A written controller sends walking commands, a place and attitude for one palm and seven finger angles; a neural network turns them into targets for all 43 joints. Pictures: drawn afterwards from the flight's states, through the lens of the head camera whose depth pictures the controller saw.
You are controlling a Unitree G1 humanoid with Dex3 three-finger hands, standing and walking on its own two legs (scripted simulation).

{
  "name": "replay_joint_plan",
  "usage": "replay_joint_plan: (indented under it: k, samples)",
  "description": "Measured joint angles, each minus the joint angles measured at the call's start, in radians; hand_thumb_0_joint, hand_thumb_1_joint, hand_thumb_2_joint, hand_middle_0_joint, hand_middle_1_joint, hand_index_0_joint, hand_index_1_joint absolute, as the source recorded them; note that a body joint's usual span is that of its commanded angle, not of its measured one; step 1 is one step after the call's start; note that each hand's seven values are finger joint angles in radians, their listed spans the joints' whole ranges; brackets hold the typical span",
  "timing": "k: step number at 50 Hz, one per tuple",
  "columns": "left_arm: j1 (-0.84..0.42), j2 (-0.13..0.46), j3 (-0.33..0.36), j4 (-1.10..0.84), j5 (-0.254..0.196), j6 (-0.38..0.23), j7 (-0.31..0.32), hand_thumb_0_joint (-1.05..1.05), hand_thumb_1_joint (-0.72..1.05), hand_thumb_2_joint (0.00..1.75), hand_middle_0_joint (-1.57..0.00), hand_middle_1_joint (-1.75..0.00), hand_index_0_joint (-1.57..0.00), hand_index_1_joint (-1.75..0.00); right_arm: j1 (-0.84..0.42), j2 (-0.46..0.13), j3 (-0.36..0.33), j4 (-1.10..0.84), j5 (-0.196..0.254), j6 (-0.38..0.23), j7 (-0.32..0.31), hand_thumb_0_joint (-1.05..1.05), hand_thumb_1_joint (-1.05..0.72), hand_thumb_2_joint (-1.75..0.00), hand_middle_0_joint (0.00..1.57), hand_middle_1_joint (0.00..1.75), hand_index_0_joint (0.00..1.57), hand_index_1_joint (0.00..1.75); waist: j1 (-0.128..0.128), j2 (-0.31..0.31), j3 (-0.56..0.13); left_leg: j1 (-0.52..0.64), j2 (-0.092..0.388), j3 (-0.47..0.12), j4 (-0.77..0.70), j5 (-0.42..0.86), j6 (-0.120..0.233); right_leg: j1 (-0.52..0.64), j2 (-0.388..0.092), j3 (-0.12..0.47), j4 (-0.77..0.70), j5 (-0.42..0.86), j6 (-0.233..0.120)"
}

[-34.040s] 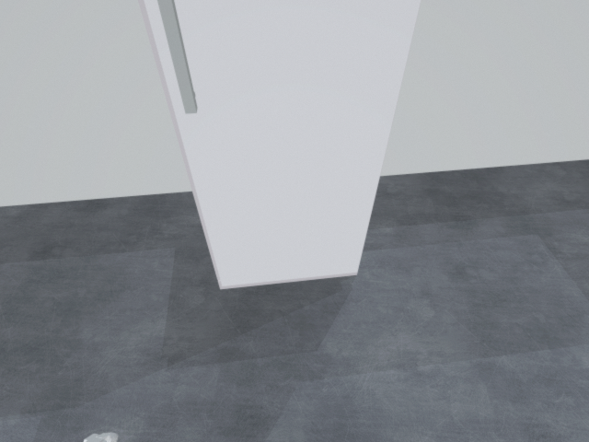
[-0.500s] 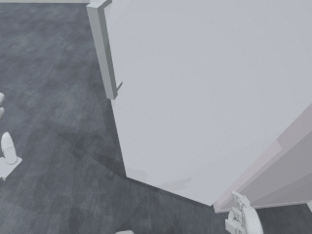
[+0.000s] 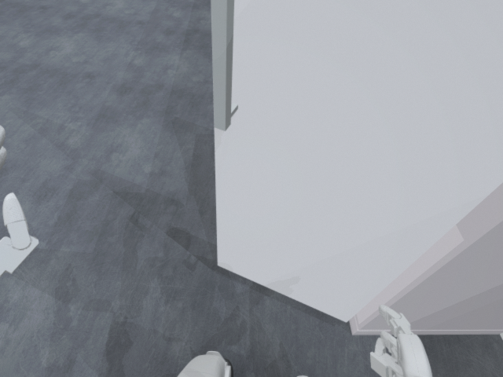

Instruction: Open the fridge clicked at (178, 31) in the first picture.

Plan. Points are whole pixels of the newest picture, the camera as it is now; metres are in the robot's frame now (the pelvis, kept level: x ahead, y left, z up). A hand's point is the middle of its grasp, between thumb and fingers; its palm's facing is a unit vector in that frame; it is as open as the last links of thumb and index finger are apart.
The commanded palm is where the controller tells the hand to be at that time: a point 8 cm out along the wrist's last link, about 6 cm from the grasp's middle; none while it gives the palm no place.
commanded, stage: step back with the hand held close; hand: left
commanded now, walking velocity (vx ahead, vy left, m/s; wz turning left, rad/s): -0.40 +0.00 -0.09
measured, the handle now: (229, 59) +0.54 +0.10 +0.22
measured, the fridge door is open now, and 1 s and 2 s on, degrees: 66 66 66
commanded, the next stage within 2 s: stop stepping back and stand still in 0.40 s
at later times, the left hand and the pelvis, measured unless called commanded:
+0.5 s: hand (7, 291) +0.15 +0.25 +0.19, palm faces +0.19 -0.87 -0.47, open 7.4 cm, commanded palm +0.09 +0.31 +0.20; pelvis -0.09 +0.03 +0.02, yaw -8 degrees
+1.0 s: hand out of the picture +0.06 +0.31 +0.19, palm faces +0.33 -0.82 -0.47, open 7.4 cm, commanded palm +0.01 +0.35 +0.20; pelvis -0.16 +0.06 +0.02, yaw -5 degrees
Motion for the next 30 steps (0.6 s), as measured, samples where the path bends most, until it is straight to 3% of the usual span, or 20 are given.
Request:
replay_joint_plan:
  k: [4,7,9,12,14,15,17,19,23,27,28,30]
  samples:
    - [-0.029,0.024,0.033,0.020,-0.003,-0.003,-0.018,0.02,0.89,0.90,-0.22,-0.30,-0.21,-0.30,-0.003,0.033,-0.011,0.003,-0.009,-0.015,0.013,0.01,-0.90,-0.89,0.20,0.30,0.20,0.30,-0.013,0.019,-0.013,-0.010,0.022,-0.022,-0.050,0.057,0.002,0.030,0.059,-0.034,0.212,-0.149,-0.028]
    - [0.022,0.025,0.047,-0.005,-0.035,-0.006,-0.014,0.02,0.89,0.90,-0.21,-0.30,-0.21,-0.30,0.002,0.051,-0.003,0.001,-0.012,-0.024,0.034,0.01,-0.90,-0.89,0.20,0.30,0.20,0.30,0.010,0.013,-0.059,-0.020,0.038,0.002,-0.125,0.108,-0.014,0.148,0.051,-0.081,0.048,-0.225,-0.056]
    - [0.057,0.032,0.053,-0.031,-0.046,-0.012,-0.009,0.02,0.89,0.90,-0.21,-0.30,-0.21,-0.30,-0.007,0.060,0.007,-0.004,-0.015,-0.025,0.044,0.01,-0.90,-0.89,0.20,0.30,0.20,0.30,0.041,-0.020,-0.084,-0.048,0.036,0.049,-0.130,0.110,-0.036,0.229,0.010,-0.054,-0.160,-0.164,-0.076]
    - [0.028,0.007,-0.006,-0.018,-0.033,-0.012,-0.009,0.02,0.89,0.90,-0.21,-0.30,-0.21,-0.30,-0.033,0.053,0.013,0.042,-0.016,-0.009,0.031,0.01,-0.90,-0.89,0.21,0.30,0.20,0.30,0.066,-0.013,-0.074,-0.061,0.029,0.032,0.014,-0.079,-0.090,0.226,0.006,-0.013,-0.176,-0.083,-0.020]
    - [-0.001,0.010,-0.033,-0.003,-0.021,0.005,-0.012,0.02,0.89,0.90,-0.21,-0.30,-0.21,-0.30,-0.025,0.054,0.024,0.056,-0.011,0.007,0.019,0.01,-0.90,-0.89,0.21,0.30,0.20,0.30,0.056,-0.037,-0.085,-0.008,0.009,0.031,0.024,-0.044,-0.093,0.219,-0.014,0.005,-0.158,-0.094,-0.004]
    - [-0.014,0.012,-0.039,0.001,-0.019,0.017,-0.013,0.02,0.89,0.90,-0.21,-0.30,-0.21,-0.30,-0.022,0.047,0.029,0.052,-0.008,0.012,0.013,0.01,-0.90,-0.89,0.21,0.30,0.20,0.30,0.044,-0.035,-0.089,0.033,0.010,0.026,-0.031,0.047,-0.080,0.204,-0.014,0.001,-0.131,-0.099,0.001]
    - [-0.057,0.027,-0.036,0.023,-0.026,0.033,-0.020,0.02,0.89,0.90,-0.21,-0.30,-0.21,-0.30,-0.041,0.049,0.023,0.046,-0.004,0.016,0.008,0.01,-0.90,-0.89,0.21,0.30,0.20,0.30,0.012,-0.049,-0.066,0.060,-0.008,0.036,-0.092,0.028,-0.026,0.142,-0.022,0.007,-0.021,-0.128,-0.008]
    - [-0.061,0.045,-0.022,0.036,-0.041,0.048,-0.029,0.02,0.89,0.90,-0.21,-0.30,-0.21,-0.30,-0.055,0.054,0.019,0.027,-0.011,0.010,0.019,0.01,-0.90,-0.89,0.21,0.30,0.20,0.30,-0.017,-0.051,-0.043,0.069,-0.006,0.042,-0.136,0.048,-0.002,0.078,0.003,0.018,0.096,-0.219,-0.021]
    - [0.063,0.078,0.004,-0.027,-0.062,0.075,-0.034,0.02,0.89,0.90,-0.21,-0.30,-0.21,-0.30,-0.023,0.051,0.016,-0.026,-0.016,0.000,0.036,0.01,-0.90,-0.89,0.20,0.30,0.20,0.30,-0.055,-0.031,-0.042,0.089,0.027,0.038,-0.251,0.139,-0.004,0.049,0.043,-0.051,0.114,-0.236,-0.041]
    - [0.171,0.108,0.018,-0.089,-0.074,0.077,-0.028,0.02,0.89,0.90,-0.22,-0.30,-0.21,-0.30,0.037,0.027,0.000,-0.041,-0.019,0.007,0.029,0.01,-0.90,-0.89,0.20,0.30,0.20,0.30,-0.055,-0.019,-0.081,0.050,0.019,0.020,-0.290,0.151,-0.024,0.166,0.039,-0.122,-0.120,-0.194,-0.063]
    - [0.189,0.122,0.033,-0.099,-0.074,0.076,-0.022,0.02,0.89,0.90,-0.22,-0.30,-0.21,-0.30,0.045,0.023,-0.001,-0.039,-0.018,0.013,0.027,0.01,-0.90,-0.89,0.20,0.30,0.20,0.30,-0.043,-0.040,-0.089,0.020,0.001,0.032,-0.255,0.099,-0.041,0.197,0.018,-0.115,-0.201,-0.175,-0.077]
    - [0.195,0.110,0.035,-0.100,-0.072,0.075,-0.013,0.02,0.89,0.90,-0.22,-0.30,-0.21,-0.30,0.041,0.002,-0.006,-0.003,-0.021,0.026,0.023,0.01,-0.90,-0.89,0.20,0.30,0.20,0.30,-0.009,-0.038,-0.080,-0.038,-0.010,0.014,-0.075,-0.062,-0.079,0.181,0.006,-0.105,-0.215,-0.008,-0.078]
